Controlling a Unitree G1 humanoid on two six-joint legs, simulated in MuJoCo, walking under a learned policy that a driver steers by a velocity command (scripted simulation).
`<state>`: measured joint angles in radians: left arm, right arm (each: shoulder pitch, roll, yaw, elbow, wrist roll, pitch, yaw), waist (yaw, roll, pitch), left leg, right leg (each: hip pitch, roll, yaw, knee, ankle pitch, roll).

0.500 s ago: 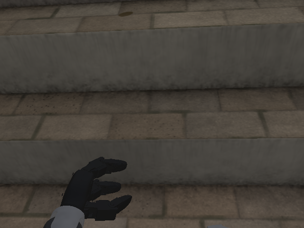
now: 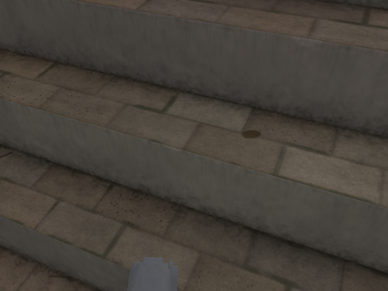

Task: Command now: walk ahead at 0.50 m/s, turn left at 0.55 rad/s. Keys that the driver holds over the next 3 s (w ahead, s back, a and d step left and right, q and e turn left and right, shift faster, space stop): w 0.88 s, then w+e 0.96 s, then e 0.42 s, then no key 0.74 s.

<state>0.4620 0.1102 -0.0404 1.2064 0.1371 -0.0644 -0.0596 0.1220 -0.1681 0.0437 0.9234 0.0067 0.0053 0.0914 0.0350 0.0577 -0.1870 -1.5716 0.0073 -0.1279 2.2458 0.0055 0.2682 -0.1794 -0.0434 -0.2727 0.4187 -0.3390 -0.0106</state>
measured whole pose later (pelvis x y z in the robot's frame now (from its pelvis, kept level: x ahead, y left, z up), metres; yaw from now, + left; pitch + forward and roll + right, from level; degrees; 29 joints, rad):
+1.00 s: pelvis +0.44 +0.10 +0.39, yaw +7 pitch +6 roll -4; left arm 0.48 0.13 0.03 1.11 0.06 -0.06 0.00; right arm -0.06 -0.16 0.04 0.65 -0.06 -0.05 0.05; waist 0.10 0.02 -0.14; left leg -0.99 0.05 -0.06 1.36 -0.29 0.14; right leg -0.37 0.04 0.04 0.82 -0.56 -0.01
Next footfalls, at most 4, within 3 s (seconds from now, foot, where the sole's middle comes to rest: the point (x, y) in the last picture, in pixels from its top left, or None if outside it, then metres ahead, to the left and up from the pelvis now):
0.18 left None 0.28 0.15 -0.56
0.62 right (246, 285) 0.42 -0.06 -0.34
1.06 left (123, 227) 0.58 0.25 -0.34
1.50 right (188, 130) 0.72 0.08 -0.13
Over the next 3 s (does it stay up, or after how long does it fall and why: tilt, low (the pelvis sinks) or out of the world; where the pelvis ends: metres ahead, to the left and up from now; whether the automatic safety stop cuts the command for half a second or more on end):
stays up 1.01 0.17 0.86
